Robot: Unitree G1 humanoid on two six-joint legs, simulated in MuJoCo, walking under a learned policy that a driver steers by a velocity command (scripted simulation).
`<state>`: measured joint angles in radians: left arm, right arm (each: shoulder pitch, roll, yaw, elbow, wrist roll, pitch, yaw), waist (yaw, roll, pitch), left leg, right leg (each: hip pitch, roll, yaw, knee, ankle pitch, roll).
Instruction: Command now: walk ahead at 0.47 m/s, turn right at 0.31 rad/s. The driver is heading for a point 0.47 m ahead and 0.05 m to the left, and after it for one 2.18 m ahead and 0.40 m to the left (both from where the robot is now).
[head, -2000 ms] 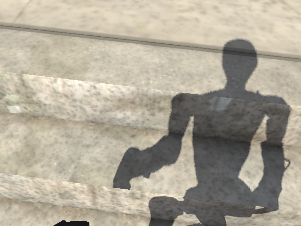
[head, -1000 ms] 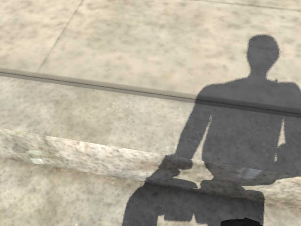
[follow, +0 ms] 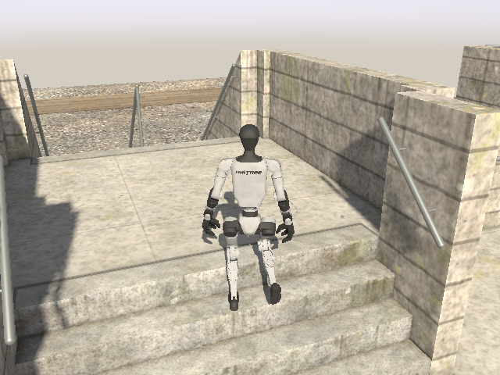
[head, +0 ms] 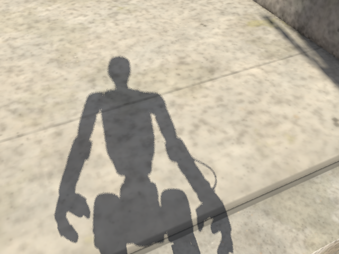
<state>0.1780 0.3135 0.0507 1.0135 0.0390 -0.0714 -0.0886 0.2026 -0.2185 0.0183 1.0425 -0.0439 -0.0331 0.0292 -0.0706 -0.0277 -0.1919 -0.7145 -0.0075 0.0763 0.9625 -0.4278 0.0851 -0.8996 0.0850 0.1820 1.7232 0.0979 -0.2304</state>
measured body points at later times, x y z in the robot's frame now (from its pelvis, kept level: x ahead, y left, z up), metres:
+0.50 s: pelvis +0.24 -0.08 +0.07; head +0.25 -0.07 +0.52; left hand +0.58 +0.00 +0.05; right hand +0.06 -0.19 -0.06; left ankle +0.05 +0.10 -0.66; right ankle +0.38 -0.21 -0.48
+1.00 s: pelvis +0.44 -0.11 +0.27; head +0.44 -0.10 +0.72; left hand +0.54 +0.16 +0.15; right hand +0.70 -0.29 +0.18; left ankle +0.51 +0.03 -0.42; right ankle +0.38 -0.22 -0.47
